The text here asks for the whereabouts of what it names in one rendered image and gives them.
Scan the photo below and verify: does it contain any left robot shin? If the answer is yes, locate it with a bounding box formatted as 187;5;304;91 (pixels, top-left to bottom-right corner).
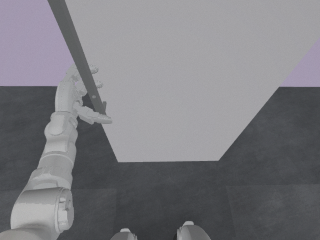
120;228;130;232

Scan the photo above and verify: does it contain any fridge door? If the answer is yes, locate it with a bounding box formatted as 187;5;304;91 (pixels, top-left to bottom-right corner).
65;0;320;163

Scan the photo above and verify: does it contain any left robot upper arm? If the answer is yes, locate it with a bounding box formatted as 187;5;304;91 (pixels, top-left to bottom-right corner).
0;187;74;240

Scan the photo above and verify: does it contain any handle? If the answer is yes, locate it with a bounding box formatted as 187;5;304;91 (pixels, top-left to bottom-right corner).
47;0;107;115

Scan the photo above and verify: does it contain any right robot shin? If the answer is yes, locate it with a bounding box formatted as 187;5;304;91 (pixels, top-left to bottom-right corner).
182;221;194;227

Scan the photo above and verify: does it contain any robot shin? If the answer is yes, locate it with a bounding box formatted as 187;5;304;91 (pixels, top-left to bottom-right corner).
120;228;130;232
182;221;194;227

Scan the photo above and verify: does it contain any robot left forearm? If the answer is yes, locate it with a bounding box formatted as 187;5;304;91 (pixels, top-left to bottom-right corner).
10;111;78;229

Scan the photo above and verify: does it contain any left robot hand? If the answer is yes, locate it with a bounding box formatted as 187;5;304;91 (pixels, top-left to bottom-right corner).
55;63;113;125

